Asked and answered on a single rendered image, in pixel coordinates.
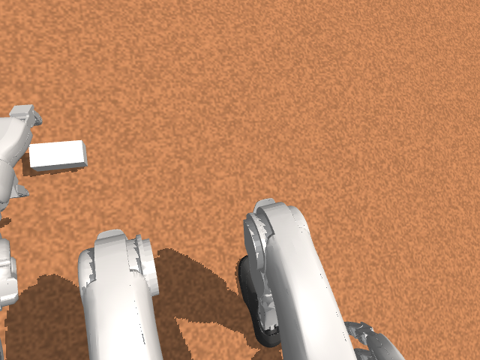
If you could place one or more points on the small box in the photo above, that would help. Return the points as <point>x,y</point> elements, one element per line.
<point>57,155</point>

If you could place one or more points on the left robot hand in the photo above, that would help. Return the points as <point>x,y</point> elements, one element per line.
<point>15,138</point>

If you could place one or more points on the left robot arm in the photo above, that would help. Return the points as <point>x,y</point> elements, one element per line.
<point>8,266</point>

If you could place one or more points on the right robot foot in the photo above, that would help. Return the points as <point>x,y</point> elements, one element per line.
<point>265,337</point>

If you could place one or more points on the right robot hand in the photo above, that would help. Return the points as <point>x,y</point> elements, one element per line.
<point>381,348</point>

